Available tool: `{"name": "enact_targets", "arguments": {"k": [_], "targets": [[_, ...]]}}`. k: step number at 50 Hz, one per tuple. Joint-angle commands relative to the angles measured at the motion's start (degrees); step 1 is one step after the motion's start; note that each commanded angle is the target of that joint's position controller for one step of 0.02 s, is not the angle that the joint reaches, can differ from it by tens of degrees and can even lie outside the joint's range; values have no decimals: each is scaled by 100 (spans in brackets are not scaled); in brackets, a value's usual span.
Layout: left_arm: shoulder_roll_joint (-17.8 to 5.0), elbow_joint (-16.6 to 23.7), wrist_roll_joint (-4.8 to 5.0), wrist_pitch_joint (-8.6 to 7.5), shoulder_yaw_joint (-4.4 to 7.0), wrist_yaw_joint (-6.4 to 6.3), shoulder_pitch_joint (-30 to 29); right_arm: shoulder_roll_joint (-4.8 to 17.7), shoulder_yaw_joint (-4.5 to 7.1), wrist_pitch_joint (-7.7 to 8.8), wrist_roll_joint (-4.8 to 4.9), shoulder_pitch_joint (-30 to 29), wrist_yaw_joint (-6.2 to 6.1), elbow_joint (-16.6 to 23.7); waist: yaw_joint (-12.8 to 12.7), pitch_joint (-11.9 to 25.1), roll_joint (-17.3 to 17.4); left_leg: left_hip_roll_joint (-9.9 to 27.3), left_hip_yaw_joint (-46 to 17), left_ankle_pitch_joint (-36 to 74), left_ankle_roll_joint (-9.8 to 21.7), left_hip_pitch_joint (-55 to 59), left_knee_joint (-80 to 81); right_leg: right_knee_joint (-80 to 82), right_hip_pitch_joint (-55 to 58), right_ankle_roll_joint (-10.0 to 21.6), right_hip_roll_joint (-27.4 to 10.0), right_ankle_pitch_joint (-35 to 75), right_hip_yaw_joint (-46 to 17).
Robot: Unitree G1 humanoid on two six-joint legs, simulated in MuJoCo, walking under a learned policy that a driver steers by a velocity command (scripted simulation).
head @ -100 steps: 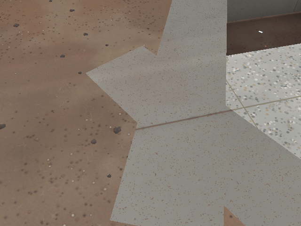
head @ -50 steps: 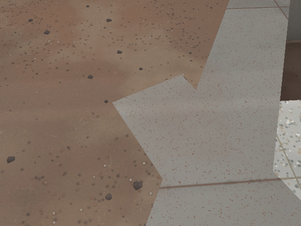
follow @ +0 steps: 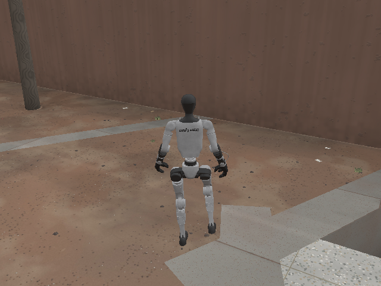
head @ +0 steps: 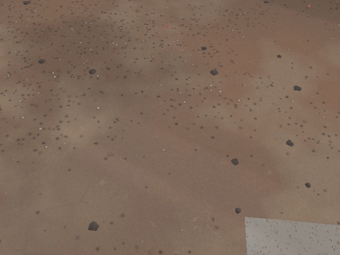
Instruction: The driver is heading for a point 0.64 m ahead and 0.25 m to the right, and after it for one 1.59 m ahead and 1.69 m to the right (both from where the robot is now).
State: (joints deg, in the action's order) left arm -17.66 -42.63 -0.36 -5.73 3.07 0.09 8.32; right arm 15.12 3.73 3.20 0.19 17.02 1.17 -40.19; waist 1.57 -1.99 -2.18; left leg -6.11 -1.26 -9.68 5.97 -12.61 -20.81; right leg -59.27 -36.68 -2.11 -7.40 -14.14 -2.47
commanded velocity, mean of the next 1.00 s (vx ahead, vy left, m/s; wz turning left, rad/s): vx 0.50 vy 0.00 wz -0.34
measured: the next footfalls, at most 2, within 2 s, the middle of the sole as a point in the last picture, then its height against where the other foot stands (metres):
right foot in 0.30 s outside the picture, level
left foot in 0.78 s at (165, 210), level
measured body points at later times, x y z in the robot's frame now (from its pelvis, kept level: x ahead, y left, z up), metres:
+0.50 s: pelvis +0.29 -0.08 +0.00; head +0.32 -0.09 +0.45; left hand +0.42 +0.18 -0.11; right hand +0.40 -0.36 -0.10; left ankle +0.31 +0.08 -0.67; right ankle +0.31 -0.15 -0.74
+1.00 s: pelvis +0.57 -0.08 +0.00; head +0.59 -0.07 +0.45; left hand +0.80 +0.12 -0.11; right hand +0.54 -0.37 -0.10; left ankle +0.61 +0.02 -0.74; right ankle +0.51 -0.21 -0.66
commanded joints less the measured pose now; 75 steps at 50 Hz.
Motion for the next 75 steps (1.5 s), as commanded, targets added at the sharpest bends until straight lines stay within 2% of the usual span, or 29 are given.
{"name": "enact_targets", "arguments": {"k": [1, 6, 10, 13, 15, 16, 17, 18, 19, 21, 25, 31, 36, 39, 40, 41, 42, 44, 47, 60, 63, 65, 66, 67, 68, 69, 70, 71, 75], "targets": [[-317, 293, -33, 23, 67, -11, 22, 881, 219, 142, 15, -161, -106, 306, -120, 273, 457, 1436, -971, 1842, 970, 81, 976, 853, -31, -121, -52, 1043, 30], [-185, 464, 98, -46, -10, 122, -787, 964, 206, 136, 48, 257, -125, 20, 290, 4, 597, 1455, -724, 915, 692, 356, 1019, 2420, 218, 28, 236, 2385, 186], [-264, 677, 141, -73, -7, 275, -1127, 1010, 228, 90, 33, 540, -127, -230, 394, -169, 581, 1908, -747, 1394, 603, 1443, 691, 2789, -366, 383, 326, 1670, 186], [-407, 673, 140, -59, 56, 348, -713, 1129, 265, 18, 21, 392, -183, -260, 93, 140, 716, 1955, -464, 3265, 367, 1840, 44, 2886, 258, 695, 645, 874, 385], [-811, 364, 98, -27, 277, 292, 610, 1091, 219, -39, -17, 201, -248, -156, -602, 1051, 587, 1550, 60, 4532, 49, 1326, -1732, 2986, 2333, 1029, 906, 1250, 460], [-1322, 320, 44, -5, 410, 246, 1357, 787, 104, 22, -115, 578, -274, 52, -644, 1855, -243, 1077, 335, 2731, -305, -463, -3724, 2858, 4419, 1708, -299, 1451, -1432], [-1341, 203, 140, 1, 408, 289, 1619, 375, -48, 157, -164, 973, -186, 25, -477, 2336, -1326, 115, -90, -2087, -592, -2317, -5198, 3675, 5798, 2435, -1160, 410, -3980], [-881, 224, 200, 35, 289, 259, 1655, 832, 25, 286, 8, 445, -99, 95, -755, 2035, -803, 411, -667, -2106, -518, -3041, -5663, 4013, 5816, 2192, -1062, -518, -4001], [-787, 310, 157, 72, 260, 218, 1283, 942, 42, 377, 141, -125, -50, 278, -747, 1212, -418, 652, -567, -1600, -463, -3334, -5539, 4155, 5046, 1991, -902, -377, -3279], [-651, 480, 62, 118, 204, 177, 767, 907, 59, 440, -47, -462, -83, 367, -400, 491, 256, 1004, -449, -996, -479, -2913, -4694, 4385, 3577, 1845, -532, 719, -2423], [-661, 562, 73, 106, 208, 91, 599, 702, 46, 260, -124, -234, -152, 379, -50, 398, -91, 1098, -295, -735, -793, -2327, -3770, 4680, 2536, 1924, -196, 1763, -1744], [-847, 374, 177, 218, 290, -68, 1064, 424, -72, 298, -72, -1469, -118, 618, -493, 250, -230, 692, -175, 1312, -1005, -1701, -1472, 4534, 2068, 1479, 266, 1387, -1253], [-817, 305, 200, 335, 307, -111, 1311, 712, 51, 419, 34, -1760, -17, 715, -483, 285, -403, 536, -394, 862, -822, -1331, -684, 3902, 2764, 1306, -7, 913, -2069], [-485, 442, 145, 346, 211, -89, 1095, 1039, 237, 495, -30, -628, -79, 503, 164, 902, -398, 948, -533, 595, -322, 536, -376, 2613, 2453, 944, 372, 1110, -1924], [-115, 570, 24, 318, 82, -80, 1187, 1384, 325, 479, -89, 263, -137, 435, 452, 1720, 409, 2021, -1604, 359, 40, 2023, -458, 955, 1656, 705, 826, -126, -1304], [-2, 746, 222, 263, 22, -78, 1939, 1700, 405, 384, -115, 553, -82, 198, 42, 2109, 2389, 3061, -4219, -1025, 889, 3279, 88, -612, -285, 446, 1308, -2152, -727], [-611, 556, 275, 277, 137, -101, 1805, 1117, 290, 359, -16, 351, -64, 326, 194, 1531, 1522, 2958, -4197, -2026, 747, 2883, 303, -1269, -858, 350, 832, -1813, -854], [-743, 671, 171, 340, 212, -89, 957, 758, 160, 301, -52, -82, -89, 359, 228, 551, 600, 2450, -2554, -1009, 411, 1620, 451, -1316, -777, 253, 498, -862, -568], [-464, 789, 203, 394, 211, 1, 835, 580, 107, 312, -91, -344, -106, 225, -21, 177, 899, 2035, -1392, 31, 373, 722, 863, -870, -373, 197, 175, -379, -421], [-122, 1336, 188, 355, 64, 315, -784, 1225, 282, 162, 76, 59, -153, -442, 333, -250, 564, 2154, 725, 1782, 195, 1406, 970, 2060, -214, 378, 277, 1269, 352], [-390, 1386, 143, 399, 203, 347, -492, 1470, 360, 56, 154, 30, -197, -468, -10, 73, 795, 2199, 1058, 4214, 19, 1753, -6, 2273, 600, 732, 736, 409, 778], [-899, 999, 158, 458, 511, 250, 1107, 1404, 322, 4, 170, -25, -248, -426, -903, 926, 626, 1911, 1338, 4638, -257, 988, -2164, 2772, 2918, 1138, 1157, 746, 816], [-1400, 860, 201, 520, 643, 116, 1772, 879, 138, 47, -90, 217, -231, -289, -939, 1453, -489, 1541, 1327, 1144, -507, -704, -4071, 2717, 4686, 1539, 20, 1108, -888], [-1743, 1070, 207, 428, 625, 149, 1447, 504, -40, 226, -98, 454, -148, 66, -425, 2328, -1497, 363, 293, -2476, -746, -2754, -5847, 3770, 6080, 2725, -1185, -375, -4335], [-1192, 1097, 171, 353, 482, 200, 1525, 1107, 95, 395, 104, -226, -66, 109, -877, 2231, -554, 694, -502, -2121, -637, -3363, -6059, 4215, 5932, 2416, -1127, -822, -4202], [-986, 1030, 134, 287, 406, 199, 1364, 1126, 88, 476, 234, -600, -35, 252, -799, 1395, -398, 885, -391, -1627, -525, -3547, -5761, 4251, 5201, 2185, -934, -534, -3401], [-871, 1039, 132, 250, 359, 196, 1013, 1014, 60, 496, 132, -621, -80, 208, -497, 887, 189, 1121, -384, -1209, -536, -3258, -5233, 4271, 4282, 2007, -684, 131, -2785], [-708, 1087, 104, 238, 307, 176, 690, 1054, 96, 464, -7, -572, -117, 155, -280, 674, 170, 1272, -393, -997, -592, -2866, -4755, 4316, 3628, 1915, -484, 779, -2321], [-721, 1041, 69, 189, 291, 67, 522, 862, 79, 251, -121, -463, -126, 104, -12, 437, 23, 1269, -252, -535, -891, -2274, -3944, 4614, 2490, 1955, -178, 1921, -1652]]}}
